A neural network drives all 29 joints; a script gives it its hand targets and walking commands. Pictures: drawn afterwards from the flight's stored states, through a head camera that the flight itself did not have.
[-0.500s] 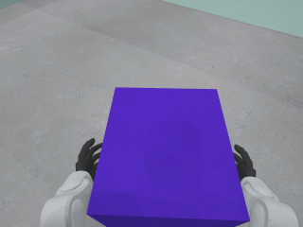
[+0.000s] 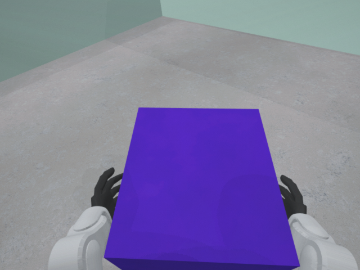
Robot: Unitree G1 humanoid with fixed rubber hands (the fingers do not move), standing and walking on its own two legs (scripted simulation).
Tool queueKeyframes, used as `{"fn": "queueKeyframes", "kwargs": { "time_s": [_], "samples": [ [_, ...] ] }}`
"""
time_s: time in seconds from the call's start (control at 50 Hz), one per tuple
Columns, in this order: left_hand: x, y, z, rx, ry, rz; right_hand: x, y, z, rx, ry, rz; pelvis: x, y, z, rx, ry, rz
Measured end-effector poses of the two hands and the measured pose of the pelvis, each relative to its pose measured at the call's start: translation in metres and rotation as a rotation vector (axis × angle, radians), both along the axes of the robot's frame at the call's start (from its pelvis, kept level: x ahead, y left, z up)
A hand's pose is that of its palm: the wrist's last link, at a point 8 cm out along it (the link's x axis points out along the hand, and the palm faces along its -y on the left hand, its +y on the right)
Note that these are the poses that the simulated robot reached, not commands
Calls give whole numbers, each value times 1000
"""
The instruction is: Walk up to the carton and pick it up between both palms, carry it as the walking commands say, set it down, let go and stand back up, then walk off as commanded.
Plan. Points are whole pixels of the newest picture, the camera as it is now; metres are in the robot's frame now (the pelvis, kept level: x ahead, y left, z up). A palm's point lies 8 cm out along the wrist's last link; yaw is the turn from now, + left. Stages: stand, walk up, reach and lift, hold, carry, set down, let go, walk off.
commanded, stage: carry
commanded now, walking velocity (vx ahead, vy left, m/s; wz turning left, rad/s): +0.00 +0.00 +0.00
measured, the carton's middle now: (195, 200) +0.27 -0.01 +0.03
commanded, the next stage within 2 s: none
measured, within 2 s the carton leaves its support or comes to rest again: neither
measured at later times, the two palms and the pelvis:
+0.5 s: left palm (66, 249) +0.15 +0.22 +0.09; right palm (263, 235) +0.18 -0.13 +0.07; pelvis -0.05 +0.03 -0.01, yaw +4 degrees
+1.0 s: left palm (69, 259) +0.14 +0.21 +0.08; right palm (264, 246) +0.17 -0.13 +0.05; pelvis -0.06 +0.03 -0.01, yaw +4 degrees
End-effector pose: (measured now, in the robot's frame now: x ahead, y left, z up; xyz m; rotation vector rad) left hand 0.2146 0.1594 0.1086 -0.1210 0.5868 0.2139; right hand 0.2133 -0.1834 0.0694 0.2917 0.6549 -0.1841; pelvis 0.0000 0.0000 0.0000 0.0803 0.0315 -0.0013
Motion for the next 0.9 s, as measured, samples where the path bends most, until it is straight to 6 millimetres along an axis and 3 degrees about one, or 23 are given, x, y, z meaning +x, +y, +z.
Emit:
{"fn": "queueKeyframes", "kwargs": {
  "time_s": [0.16,0.24,0.72,0.9],
  "samples": [
    [-30,51,-26,-72,26,83,-2,51,-2,-76,28,84,-18,26,-10,-74,14,73],
    [-44,65,-31,-85,54,101,-10,65,-2,-88,56,102,-26,35,-7,-78,7,73],
    [-79,53,-15,-58,-8,94,-46,53,6,-65,-6,96,-59,26,-9,-64,-33,77],
    [-79,54,-26,-53,44,99,-46,54,-9,-54,47,99,-59,26,-9,-64,-34,77]
  ]
}}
